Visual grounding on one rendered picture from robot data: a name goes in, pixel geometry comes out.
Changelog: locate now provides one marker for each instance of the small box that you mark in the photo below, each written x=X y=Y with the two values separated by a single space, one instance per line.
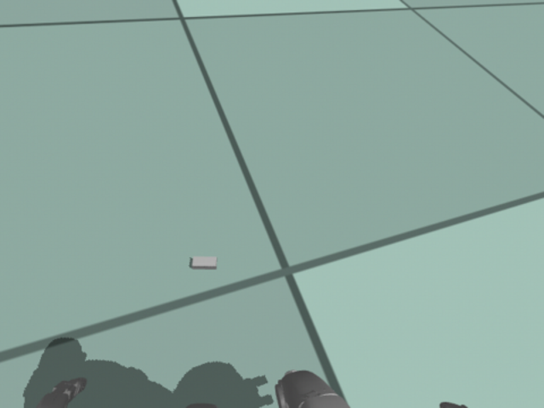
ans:
x=204 y=263

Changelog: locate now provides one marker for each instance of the left robot hand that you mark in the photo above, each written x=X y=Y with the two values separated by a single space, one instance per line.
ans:
x=63 y=393

